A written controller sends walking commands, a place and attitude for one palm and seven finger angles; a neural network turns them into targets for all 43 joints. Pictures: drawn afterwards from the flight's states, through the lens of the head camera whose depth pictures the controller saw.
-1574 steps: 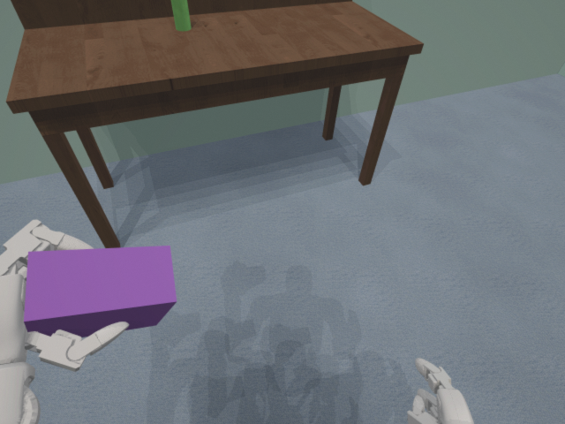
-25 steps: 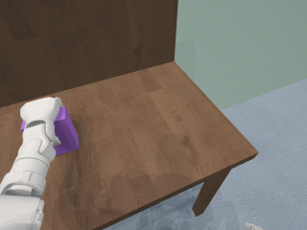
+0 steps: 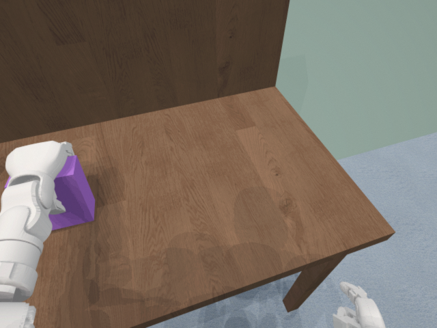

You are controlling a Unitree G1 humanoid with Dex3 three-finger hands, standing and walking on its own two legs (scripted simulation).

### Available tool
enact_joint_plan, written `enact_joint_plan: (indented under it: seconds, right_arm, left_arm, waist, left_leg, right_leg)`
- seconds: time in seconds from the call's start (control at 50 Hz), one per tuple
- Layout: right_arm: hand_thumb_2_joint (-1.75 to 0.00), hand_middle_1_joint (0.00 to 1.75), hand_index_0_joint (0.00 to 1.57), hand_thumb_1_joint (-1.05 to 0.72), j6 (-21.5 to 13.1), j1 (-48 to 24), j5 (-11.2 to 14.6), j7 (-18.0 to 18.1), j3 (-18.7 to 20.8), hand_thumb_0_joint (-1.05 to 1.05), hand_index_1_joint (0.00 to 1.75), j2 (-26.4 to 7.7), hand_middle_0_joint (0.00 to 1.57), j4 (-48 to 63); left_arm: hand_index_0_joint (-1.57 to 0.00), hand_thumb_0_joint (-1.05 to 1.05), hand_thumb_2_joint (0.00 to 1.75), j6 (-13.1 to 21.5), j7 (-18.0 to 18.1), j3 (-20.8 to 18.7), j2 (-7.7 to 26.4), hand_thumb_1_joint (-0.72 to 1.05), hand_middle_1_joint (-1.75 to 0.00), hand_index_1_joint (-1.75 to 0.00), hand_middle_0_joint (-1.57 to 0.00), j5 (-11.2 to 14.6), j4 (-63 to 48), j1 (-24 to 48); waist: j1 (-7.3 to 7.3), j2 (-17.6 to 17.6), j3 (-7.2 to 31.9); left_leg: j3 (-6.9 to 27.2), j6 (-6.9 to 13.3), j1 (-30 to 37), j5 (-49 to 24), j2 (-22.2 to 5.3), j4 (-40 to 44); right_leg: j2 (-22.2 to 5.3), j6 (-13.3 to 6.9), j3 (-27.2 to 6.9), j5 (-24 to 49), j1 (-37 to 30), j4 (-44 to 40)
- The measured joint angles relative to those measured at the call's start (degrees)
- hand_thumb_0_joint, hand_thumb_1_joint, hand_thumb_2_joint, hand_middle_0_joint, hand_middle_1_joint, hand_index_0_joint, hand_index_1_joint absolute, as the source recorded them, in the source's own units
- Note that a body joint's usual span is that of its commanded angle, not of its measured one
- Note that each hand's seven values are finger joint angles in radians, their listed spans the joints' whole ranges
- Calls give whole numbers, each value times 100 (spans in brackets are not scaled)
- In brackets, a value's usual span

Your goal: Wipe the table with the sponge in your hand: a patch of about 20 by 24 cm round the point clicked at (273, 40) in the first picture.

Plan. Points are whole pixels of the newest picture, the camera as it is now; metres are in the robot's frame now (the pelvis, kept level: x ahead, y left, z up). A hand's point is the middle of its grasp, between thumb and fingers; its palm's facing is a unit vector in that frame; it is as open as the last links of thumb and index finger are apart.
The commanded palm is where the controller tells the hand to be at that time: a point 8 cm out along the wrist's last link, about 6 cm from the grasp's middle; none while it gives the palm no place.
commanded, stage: wipe back along the first lane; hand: left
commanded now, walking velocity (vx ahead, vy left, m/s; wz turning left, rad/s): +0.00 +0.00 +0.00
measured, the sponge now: (60, 202) +0.31 +0.37 +0.02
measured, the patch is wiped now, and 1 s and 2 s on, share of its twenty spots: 1.00 1.00 1.00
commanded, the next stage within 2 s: lift the sponge slowly off the table in 1.66 s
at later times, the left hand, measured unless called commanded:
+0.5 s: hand (55, 196) +0.30 +0.35 +0.07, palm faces -0.05 -0.04 -1.00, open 10.4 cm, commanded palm +0.27 +0.33 +0.12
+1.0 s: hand (59, 217) +0.26 +0.32 +0.07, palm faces -0.01 -0.05 -1.00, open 10.4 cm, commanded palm +0.23 +0.30 +0.11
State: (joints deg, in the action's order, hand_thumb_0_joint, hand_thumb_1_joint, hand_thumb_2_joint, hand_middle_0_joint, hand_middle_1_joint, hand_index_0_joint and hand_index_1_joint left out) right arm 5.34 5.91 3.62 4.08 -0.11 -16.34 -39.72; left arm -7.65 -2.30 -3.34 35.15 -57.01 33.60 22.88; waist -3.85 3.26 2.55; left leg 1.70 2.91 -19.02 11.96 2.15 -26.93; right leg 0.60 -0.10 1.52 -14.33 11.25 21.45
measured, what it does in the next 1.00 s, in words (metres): stands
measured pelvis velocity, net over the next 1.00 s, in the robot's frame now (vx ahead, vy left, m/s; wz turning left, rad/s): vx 0.00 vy -0.01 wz -0.01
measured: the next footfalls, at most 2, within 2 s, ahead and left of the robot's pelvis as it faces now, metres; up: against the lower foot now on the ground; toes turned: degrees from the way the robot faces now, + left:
none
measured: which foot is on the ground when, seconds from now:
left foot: down 0.00-1.00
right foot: down 0.00-1.00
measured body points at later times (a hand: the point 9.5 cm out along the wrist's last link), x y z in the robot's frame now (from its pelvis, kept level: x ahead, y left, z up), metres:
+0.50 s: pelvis -0.01 +0.01 +0.00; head +0.00 -0.01 +0.45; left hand +0.30 +0.34 +0.13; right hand +0.17 -0.23 -0.11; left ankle +0.02 +0.08 -0.74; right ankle -0.04 -0.13 -0.74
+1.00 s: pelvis +0.00 -0.01 +0.00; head +0.00 -0.04 +0.45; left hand +0.25 +0.31 +0.13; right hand +0.21 -0.24 -0.10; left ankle +0.02 +0.08 -0.74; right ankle -0.04 -0.13 -0.74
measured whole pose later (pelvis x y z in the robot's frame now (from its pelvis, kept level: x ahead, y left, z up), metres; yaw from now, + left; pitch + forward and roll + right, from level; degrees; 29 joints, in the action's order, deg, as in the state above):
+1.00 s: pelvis +0.00 -0.01 +0.00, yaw -1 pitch +1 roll -1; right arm 4.7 4.9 3.1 2.0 -1.2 -16.3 -39.5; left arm -16.5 2.8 -2.0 29.0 -53.2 7.7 -0.3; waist -5.3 5.1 2.3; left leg 0.9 2.3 -14.2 12.3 1.8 -26.0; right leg 0.9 -0.4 0.5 -15.1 7.5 22.1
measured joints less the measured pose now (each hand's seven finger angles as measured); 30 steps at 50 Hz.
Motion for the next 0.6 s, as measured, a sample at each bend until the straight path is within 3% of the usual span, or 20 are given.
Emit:
enact_joint_plan:
  seconds: [0.14,0.32,0.6]
  right_arm:
    - [-90,30,20,-90,22,124,-17,-34,14,1,30,38,20,-34]
    - [-90,30,20,-91,31,245,18,-80,28,1,30,27,20,-132]
    - [-90,30,20,-91,7,-13,18,-138,-59,1,30,41,20,-41]
  left_arm:
    - [-73,1,103,139,142,-161,-8,-53,-130,-129,-70,42,-211,-238]
    - [-72,1,103,-196,411,56,-276,-53,-130,-129,-69,168,-689,-590]
    - [-72,1,103,-626,510,233,-506,-52,-130,-130,-69,186,-1192,-1042]
  waist:
    - [-7,21,-15]
    - [-25,94,-10]
    - [-53,95,16]
  left_leg:
    - [-37,29,-35,-33,18,16]
    - [-62,68,26,-97,60,75]
    - [-71,43,225,-118,50,131]
  right_leg:
    - [-22,21,-34,35,50,-2]
    - [-66,30,-56,61,20,4]
    - [-57,12,-71,51,-141,18]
